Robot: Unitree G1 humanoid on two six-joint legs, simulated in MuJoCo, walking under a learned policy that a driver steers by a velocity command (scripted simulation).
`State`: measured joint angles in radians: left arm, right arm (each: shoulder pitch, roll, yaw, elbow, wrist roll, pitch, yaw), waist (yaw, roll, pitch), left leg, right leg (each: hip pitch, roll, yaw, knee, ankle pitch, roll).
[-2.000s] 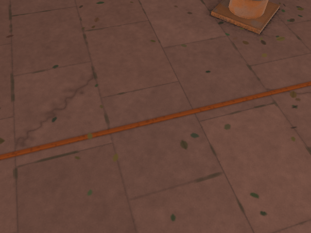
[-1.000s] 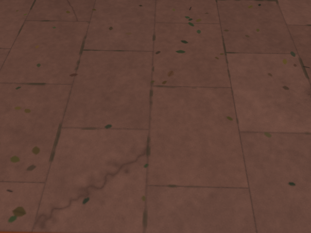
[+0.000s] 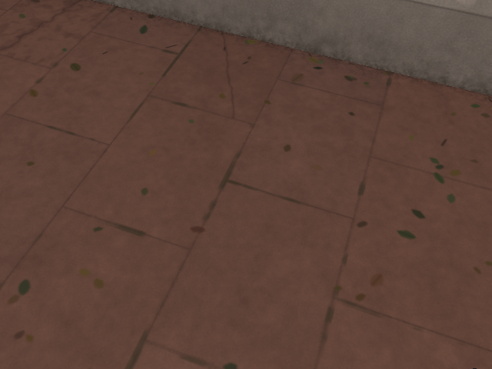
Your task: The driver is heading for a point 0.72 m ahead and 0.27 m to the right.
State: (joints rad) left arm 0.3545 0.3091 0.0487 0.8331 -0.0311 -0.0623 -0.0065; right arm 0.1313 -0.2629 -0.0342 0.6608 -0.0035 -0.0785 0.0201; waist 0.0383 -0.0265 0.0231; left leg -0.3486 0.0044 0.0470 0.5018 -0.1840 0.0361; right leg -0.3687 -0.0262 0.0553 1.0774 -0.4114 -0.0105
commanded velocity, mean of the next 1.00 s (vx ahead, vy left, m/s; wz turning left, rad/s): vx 0.50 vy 0.00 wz -0.53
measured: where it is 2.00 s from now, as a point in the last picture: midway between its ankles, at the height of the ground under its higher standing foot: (333, 295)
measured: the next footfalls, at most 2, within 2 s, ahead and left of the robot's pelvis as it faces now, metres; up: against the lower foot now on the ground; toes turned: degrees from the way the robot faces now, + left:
right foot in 0.42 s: +0.36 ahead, -0.17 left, +0.00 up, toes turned -16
left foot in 0.90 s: +0.69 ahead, -0.08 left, +0.00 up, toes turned -35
